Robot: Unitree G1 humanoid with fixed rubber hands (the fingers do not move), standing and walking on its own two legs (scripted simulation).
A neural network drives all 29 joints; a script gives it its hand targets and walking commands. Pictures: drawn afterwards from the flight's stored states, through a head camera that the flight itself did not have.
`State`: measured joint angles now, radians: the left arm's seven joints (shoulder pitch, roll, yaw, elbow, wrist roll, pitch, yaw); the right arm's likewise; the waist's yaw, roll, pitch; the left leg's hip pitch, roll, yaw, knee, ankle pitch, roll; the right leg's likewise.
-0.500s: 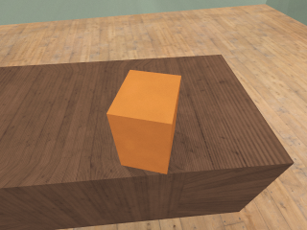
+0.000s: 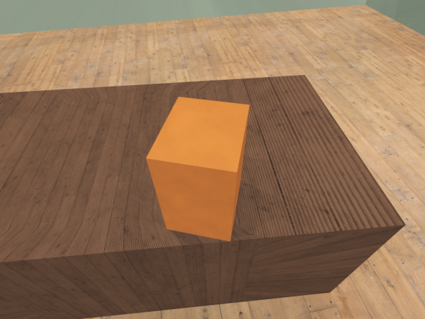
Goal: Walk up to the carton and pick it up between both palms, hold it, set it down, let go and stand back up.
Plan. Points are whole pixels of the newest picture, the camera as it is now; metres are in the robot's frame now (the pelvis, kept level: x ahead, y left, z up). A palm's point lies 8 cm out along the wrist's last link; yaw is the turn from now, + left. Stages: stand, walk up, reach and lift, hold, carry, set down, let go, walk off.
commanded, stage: stand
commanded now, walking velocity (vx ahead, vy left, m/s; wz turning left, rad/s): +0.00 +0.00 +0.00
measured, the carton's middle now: (205, 171) +0.47 +0.04 -0.02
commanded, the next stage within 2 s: none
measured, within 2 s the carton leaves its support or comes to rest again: neither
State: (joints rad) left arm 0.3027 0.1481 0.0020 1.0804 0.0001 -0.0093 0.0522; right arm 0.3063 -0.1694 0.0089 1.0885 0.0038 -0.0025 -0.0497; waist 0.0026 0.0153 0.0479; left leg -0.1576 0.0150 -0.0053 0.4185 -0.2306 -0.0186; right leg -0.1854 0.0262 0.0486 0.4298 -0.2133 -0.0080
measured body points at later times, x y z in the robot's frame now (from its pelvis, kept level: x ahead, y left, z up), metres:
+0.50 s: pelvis +0.00 +0.00 +0.00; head +0.01 -0.01 +0.45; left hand +0.00 +0.23 -0.16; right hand -0.01 -0.23 -0.16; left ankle +0.00 +0.13 -0.74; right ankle +0.01 -0.11 -0.74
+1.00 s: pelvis +0.00 +0.00 +0.00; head +0.02 +0.00 +0.45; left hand +0.00 +0.23 -0.16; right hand +0.00 -0.23 -0.16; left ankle +0.00 +0.13 -0.74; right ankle +0.01 -0.11 -0.74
